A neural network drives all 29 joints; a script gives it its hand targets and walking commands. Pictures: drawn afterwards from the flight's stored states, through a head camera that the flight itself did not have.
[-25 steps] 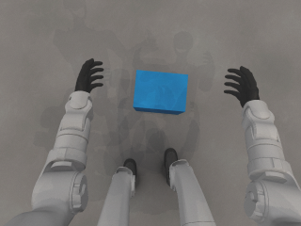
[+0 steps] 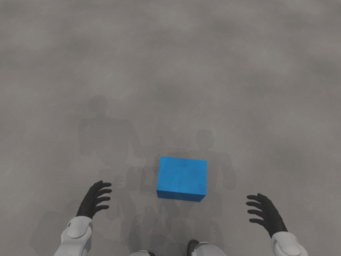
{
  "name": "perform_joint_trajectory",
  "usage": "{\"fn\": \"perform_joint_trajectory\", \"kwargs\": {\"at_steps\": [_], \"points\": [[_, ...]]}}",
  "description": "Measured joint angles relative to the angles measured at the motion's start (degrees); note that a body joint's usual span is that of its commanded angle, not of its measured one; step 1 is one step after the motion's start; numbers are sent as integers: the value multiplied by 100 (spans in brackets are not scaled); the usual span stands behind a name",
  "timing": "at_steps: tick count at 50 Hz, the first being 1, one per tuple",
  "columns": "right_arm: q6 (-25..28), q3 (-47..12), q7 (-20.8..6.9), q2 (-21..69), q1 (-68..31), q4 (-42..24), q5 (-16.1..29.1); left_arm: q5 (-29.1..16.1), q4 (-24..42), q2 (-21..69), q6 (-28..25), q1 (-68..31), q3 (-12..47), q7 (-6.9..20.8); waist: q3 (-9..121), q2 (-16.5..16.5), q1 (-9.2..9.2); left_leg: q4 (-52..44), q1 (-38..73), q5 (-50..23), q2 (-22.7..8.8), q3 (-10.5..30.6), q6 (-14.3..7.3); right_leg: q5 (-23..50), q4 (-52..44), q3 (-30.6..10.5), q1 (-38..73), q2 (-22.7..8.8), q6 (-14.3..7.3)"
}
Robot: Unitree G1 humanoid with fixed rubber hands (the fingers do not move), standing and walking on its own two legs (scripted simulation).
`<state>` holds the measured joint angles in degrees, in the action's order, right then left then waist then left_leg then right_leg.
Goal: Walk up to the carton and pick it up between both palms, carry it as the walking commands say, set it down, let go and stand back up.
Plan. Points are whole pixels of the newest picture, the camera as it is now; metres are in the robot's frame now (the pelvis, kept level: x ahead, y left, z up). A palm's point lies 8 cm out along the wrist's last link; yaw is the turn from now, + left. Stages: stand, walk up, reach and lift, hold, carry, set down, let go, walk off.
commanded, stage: let go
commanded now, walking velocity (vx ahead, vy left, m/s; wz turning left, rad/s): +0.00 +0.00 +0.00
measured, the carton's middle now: (181, 180) +0.43 -0.05 -0.66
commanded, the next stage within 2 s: stand in 0.58 s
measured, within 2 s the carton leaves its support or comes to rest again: neither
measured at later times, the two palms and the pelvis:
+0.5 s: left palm (62, 242) +0.16 +0.25 -0.07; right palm (272, 240) +0.16 -0.21 -0.06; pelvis +0.00 +0.02 +0.01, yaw +0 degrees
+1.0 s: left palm out of the picture +0.08 +0.30 -0.09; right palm out of the picture +0.12 -0.28 -0.09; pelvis +0.01 +0.01 +0.01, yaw +1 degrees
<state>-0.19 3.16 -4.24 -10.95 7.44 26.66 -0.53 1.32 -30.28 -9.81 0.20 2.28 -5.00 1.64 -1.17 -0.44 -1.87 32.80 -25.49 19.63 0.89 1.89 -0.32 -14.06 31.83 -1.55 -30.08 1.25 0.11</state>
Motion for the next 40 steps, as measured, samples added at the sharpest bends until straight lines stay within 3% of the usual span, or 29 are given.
{"fn": "perform_joint_trajectory", "kwargs": {"at_steps": [12, 20, 28, 33, 40], "points": [[-265, -123, 21, -168, 668, -154, 35, -212, 406, -319, 249, 1068, 244, 157, -294, 71, 170, -647, 1658, -113, 40, 19, -122, 184, -835, 2, 1764, -62, 109], [-611, -110, -72, -168, 596, -186, -24, -150, 538, -250, 577, 1093, 323, 216, -442, 145, 231, -541, 2042, -15, 75, -25, -174, 92, -721, -41, 2132, -90, 160], [-1040, -141, 61, -114, 688, -308, -85, -103, 445, -200, 635, 1158, 424, 123, -457, 149, 189, -338, 2135, 127, 26, -18, -147, -46, -516, -27, 2218, -36, 131], [-641, -139, 369, -297, 583, 418, -128, 99, -364, -381, 363, 1039, 504, -176, -129, 120, 168, -298, 1887, 122, 65, 6, -109, -131, -332, -5, 1916, -75, 115], [-279, 21, 465, -684, 596, 1230, -139, 132, -1234, -713, 132, 1118, 343, -266, 35, 195, 183, -483, 1852, 21, 87, 31, -94, -107, -391, 15, 1835, -102, 87]]}}
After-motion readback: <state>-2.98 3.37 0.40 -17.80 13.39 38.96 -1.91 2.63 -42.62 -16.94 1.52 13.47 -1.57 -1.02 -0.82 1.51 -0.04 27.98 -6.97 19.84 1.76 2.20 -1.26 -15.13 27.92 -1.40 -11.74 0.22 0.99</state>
